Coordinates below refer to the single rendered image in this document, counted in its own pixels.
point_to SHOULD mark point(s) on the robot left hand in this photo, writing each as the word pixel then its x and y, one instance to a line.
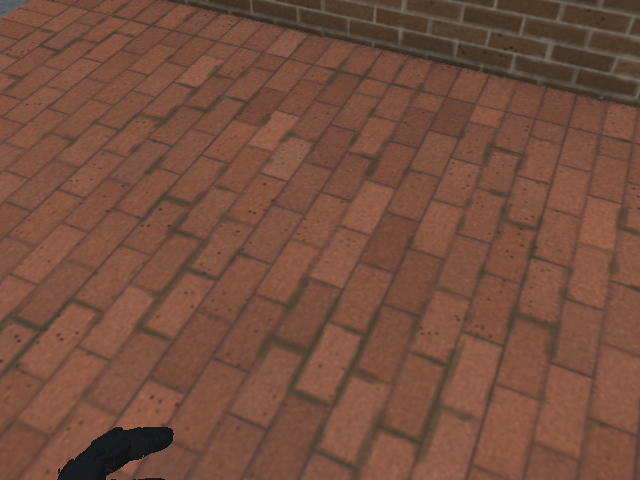
pixel 113 450

